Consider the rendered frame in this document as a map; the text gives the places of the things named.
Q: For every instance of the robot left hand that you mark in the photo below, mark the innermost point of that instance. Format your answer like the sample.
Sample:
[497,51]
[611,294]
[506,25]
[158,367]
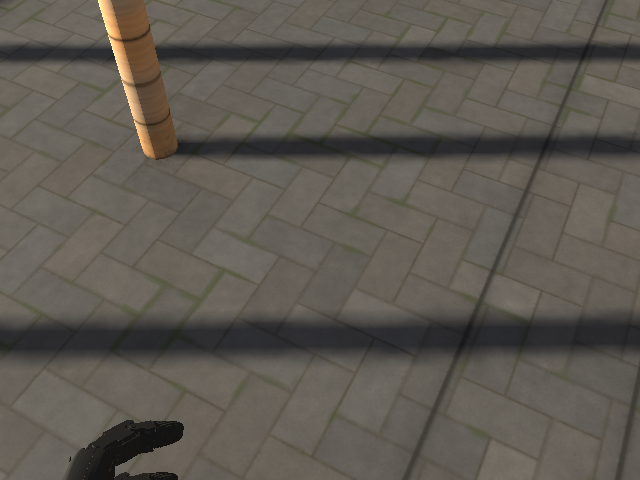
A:
[120,444]

